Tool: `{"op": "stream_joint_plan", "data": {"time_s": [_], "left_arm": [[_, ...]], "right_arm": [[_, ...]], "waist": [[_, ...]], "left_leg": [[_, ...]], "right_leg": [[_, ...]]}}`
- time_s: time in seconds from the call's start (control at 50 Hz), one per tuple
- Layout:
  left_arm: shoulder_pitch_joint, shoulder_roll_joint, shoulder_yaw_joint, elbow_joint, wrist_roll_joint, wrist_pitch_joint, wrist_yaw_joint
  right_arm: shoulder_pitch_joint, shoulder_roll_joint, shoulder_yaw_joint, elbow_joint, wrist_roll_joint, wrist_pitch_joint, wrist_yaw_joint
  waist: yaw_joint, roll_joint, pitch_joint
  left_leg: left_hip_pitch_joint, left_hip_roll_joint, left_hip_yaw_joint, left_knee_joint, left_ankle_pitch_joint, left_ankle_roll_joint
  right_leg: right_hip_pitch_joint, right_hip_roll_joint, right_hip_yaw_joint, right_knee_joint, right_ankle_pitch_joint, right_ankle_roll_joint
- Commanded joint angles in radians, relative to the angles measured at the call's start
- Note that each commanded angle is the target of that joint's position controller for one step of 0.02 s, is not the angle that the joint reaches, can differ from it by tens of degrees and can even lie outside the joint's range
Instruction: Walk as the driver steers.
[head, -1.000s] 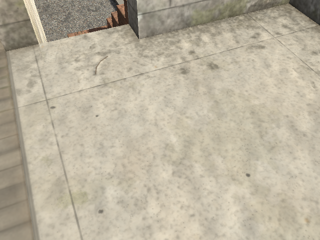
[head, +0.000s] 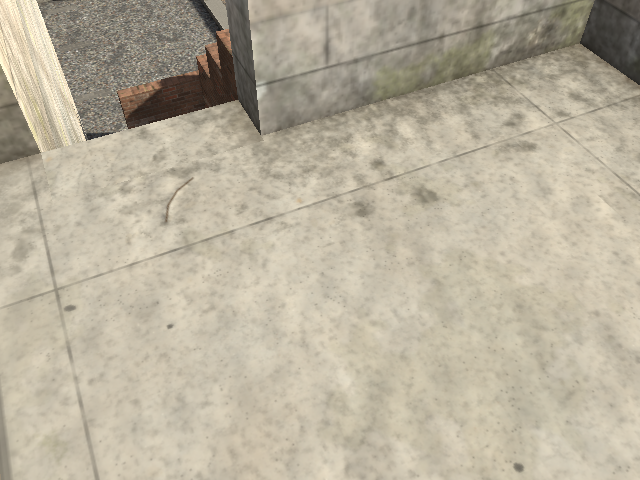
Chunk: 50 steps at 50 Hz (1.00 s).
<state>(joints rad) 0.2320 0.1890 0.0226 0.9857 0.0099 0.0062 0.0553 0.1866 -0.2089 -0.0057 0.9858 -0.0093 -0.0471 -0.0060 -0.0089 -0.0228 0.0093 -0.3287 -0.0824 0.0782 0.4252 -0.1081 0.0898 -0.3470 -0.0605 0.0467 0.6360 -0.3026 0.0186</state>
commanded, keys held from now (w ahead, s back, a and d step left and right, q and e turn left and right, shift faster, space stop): no key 0.60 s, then w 0.38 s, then w+q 0.02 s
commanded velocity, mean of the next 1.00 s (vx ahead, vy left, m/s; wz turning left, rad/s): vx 0.11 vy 0.00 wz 0.00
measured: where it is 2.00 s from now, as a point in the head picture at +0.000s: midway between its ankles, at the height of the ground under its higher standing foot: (329, 415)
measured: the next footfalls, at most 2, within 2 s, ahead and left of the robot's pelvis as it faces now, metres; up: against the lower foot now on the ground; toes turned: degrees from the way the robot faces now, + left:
right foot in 0.02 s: +0.07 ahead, -0.14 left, +0.00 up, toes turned +0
right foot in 0.96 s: +0.17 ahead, -0.18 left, +0.00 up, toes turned -2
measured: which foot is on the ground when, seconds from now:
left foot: down 0.00-0.96, up 0.98-1.00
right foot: up 0.00-0.00, down 0.02-0.70, up 0.72-0.94, down 0.96-1.00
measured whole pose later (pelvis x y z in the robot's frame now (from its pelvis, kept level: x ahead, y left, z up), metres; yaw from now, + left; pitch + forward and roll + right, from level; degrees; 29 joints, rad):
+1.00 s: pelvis +0.13 -0.07 +0.00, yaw +1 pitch +1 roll +0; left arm 0.29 0.20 0.07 1.04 -0.01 -0.11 0.01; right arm 0.32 -0.25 -0.05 1.07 0.04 -0.06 -0.01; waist 0.01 0.04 -0.02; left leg -0.31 0.02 -0.02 0.80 -0.43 0.05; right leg -0.28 0.00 -0.05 0.56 -0.30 -0.05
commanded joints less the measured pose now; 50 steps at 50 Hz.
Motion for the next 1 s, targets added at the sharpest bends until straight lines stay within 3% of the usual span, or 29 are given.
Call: {"op": "stream_joint_plan", "data": {"time_s": [0.02, 0.06, 0.1, 0.16, 0.28, 0.5, 0.6, 0.62, 0.64, 0.68, 0.7, 0.74, 0.78, 0.8, 0.84, 0.88, 0.92, 0.94, 0.96, 0.98, 1.0], "left_arm": [[0.162, 0.066, 0.015, 0.023, 0.019, 0.011, -0.002], [0.133, 0.140, 0.035, 0.042, 0.001, -0.002, -0.002], [0.092, 0.086, 0.026, 0.043, 0.002, -0.027, -0.006], [0.077, 0.068, 0.026, 0.044, -0.006, -0.051, -0.008], [0.131, 0.071, 0.025, 0.068, -0.010, -0.054, -0.012], [0.142, 0.052, 0.020, 0.086, -0.011, -0.034, -0.011], [0.135, 0.045, 0.021, 0.092, -0.010, -0.029, -0.009], [0.157, 0.036, 0.020, 0.105, -0.011, -0.027, -0.009], [0.162, 0.043, 0.025, 0.110, -0.018, -0.025, -0.007], [0.136, 0.050, 0.029, 0.088, -0.026, -0.032, -0.004], [0.116, 0.039, 0.026, 0.072, -0.030, -0.046, -0.005], [0.063, 0.001, 0.018, 0.039, -0.032, -0.080, -0.016], [0.018, 0.024, 0.026, 0.015, -0.036, -0.099, -0.031], [0.012, 0.032, 0.028, 0.009, -0.039, -0.105, -0.037], [-0.002, 0.058, 0.036, 0.000, -0.047, -0.114, -0.042], [0.056, 0.040, 0.040, 0.032, -0.043, -0.119, -0.043], [0.199, 0.036, 0.053, 0.105, -0.030, -0.108, -0.044], [0.282, 0.049, 0.061, 0.126, -0.029, -0.101, -0.043], [0.397, 0.121, 0.078, 0.135, -0.025, -0.101, -0.035], [0.472, 0.221, 0.091, 0.134, -0.020, -0.110, -0.045], [0.400, 0.186, 0.077, 0.124, -0.008, -0.124, -0.045]], "right_arm": [[-0.035, -0.100, -0.014, -0.043, 0.016, 0.001, -0.012], [0.020, -0.112, -0.026, -0.034, 0.015, 0.010, -0.022], [0.027, -0.097, -0.024, -0.027, 0.006, 0.014, -0.030], [0.052, -0.084, -0.023, -0.004, -0.002, 0.017, -0.030], [0.040, -0.075, -0.020, 0.014, 0.009, 0.012, -0.020], [0.047, -0.074, -0.023, 0.048, 0.016, 0.031, -0.026], [0.037, -0.073, -0.027, 0.059, 0.016, 0.035, -0.028], [0.055, -0.064, -0.026, 0.073, 0.016, 0.036, -0.028], [0.064, -0.077, -0.033, 0.080, 0.024, 0.039, -0.029], [0.076, -0.103, -0.045, 0.079, 0.035, 0.032, -0.031], [0.101, -0.115, -0.050, 0.080, 0.040, 0.018, -0.029], [0.187, -0.163, -0.067, 0.097, 0.041, -0.009, -0.022], [0.187, -0.171, -0.071, 0.086, 0.021, -0.032, -0.019], [0.165, -0.168, -0.070, 0.071, 0.019, -0.043, -0.016], [0.104, -0.159, -0.068, 0.042, 0.033, -0.048, -0.013], [0.033, -0.170, -0.070, 0.022, 0.050, -0.034, -0.010], [0.054, -0.170, -0.072, 0.025, 0.057, -0.017, -0.010], [0.033, -0.140, -0.063, 0.016, 0.054, -0.020, -0.009], [-0.002, -0.068, -0.043, -0.008, 0.040, -0.027, -0.003], [-0.013, -0.026, -0.035, -0.044, 0.039, -0.047, -0.004], [-0.026, -0.060, -0.040, -0.050, 0.057, -0.060, -0.001]], "waist": [[0.064, 0.076, 0.027], [0.002, -0.079, 0.092], [-0.012, -0.114, 0.066], [-0.016, -0.055, 0.033], [0.007, 0.003, -0.015], [0.008, 0.020, 0.005], [0.007, 0.015, 0.016], [0.009, 0.017, -0.007], [0.007, 0.018, 0.009], [-0.005, 0.040, 0.098], [-0.018, 0.075, 0.133], [-0.044, 0.179, 0.131], [-0.043, 0.165, 0.120], [-0.035, 0.148, 0.107], [-0.008, 0.121, 0.077], [0.049, 0.118, 0.049], [0.093, 0.090, 0.016], [0.128, 0.048, 0.011], [0.166, -0.164, -0.016], [0.165, -0.320, -0.016], [0.124, -0.201, 0.041]], "left_leg": [[-0.196, 0.208, -0.241, -0.233, -0.524, 0.022], [-0.072, 0.109, -0.128, -0.150, -0.383, -0.023], [0.066, 0.102, -0.108, -0.066, -0.249, -0.021], [0.100, 0.104, -0.098, -0.037, -0.176, -0.008], [0.117, 0.107, -0.094, 0.000, 0.007, -0.005], [0.151, 0.113, -0.102, 0.027, 0.119, -0.008], [0.154, 0.115, -0.107, 0.021, 0.111, -0.009], [0.164, 0.103, -0.096, 0.019, -0.003, -0.006], [0.147, 0.089, -0.089, 0.022, -0.216, 0.006], [0.069, 0.127, -0.160, -0.027, -0.578, 0.044], [0.073, 0.184, -0.247, -0.073, -0.663, 0.076], [0.155, 0.356, -0.525, -0.212, -0.733, 0.174], [0.146, 0.449, -0.673, -0.271, -0.673, 0.232], [0.163, 0.460, -0.669, -0.275, -0.614, 0.228], [0.166, 0.412, -0.527, -0.274, -0.469, 0.158], [0.043, 0.292, -0.313, -0.234, -0.349, 0.090], [-0.104, 0.210, -0.195, -0.119, -0.349, 0.064], [-0.186, 0.179, -0.157, -0.006, -0.315, 0.037], [-0.307, 0.104, -0.047, 0.341, -0.256, -0.025], [-0.529, 0.021, -0.052, 0.598, -0.424, -0.034], [-0.626, 0.099, -0.147, 0.772, -0.406, -0.009]], "right_leg": [[0.220, -0.005, -0.014, -0.157, 0.070, -0.047], [0.018, -0.010, 0.018, -0.240, -0.152, -0.084], [-0.057, -0.013, 0.029, -0.304, -0.179, -0.065], [-0.022, -0.004, 0.021, -0.287, -0.081, -0.046], [0.079, 0.010, -0.004, -0.224, 0.133, -0.050], [0.108, 0.026, -0.025, -0.211, 0.217, -0.044], [0.114, 0.030, -0.029, -0.219, 0.202, -0.041], [0.126, 0.042, -0.044, -0.221, 0.097, -0.045], [0.104, 0.060, -0.059, -0.202, -0.065, -0.060], [0.001, 0.062, -0.053, -0.161, -0.307, -0.096], [-0.069, 0.058, -0.053, -0.112, -0.321, -0.104], [-0.177, 0.073, -0.097, 0.072, -0.183, -0.103], [-0.223, 0.034, -0.040, 0.242, -0.203, -0.123], [-0.256, 0.008, -0.014, 0.295, -0.237, -0.129], [-0.225, -0.025, -0.013, 0.197, -0.217, -0.136], [0.027, 0.027, -0.098, -0.045, -0.072, -0.123], [0.290, 0.110, -0.175, -0.121, 0.076, -0.084], [0.383, 0.074, -0.115, -0.151, 0.050, -0.093], [0.476, -0.136, 0.194, -0.317, -0.093, -0.160], [0.553, -0.329, 0.607, -0.475, -0.239, -0.305], [0.486, -0.379, 0.668, -0.483, -0.388, -0.333]]}}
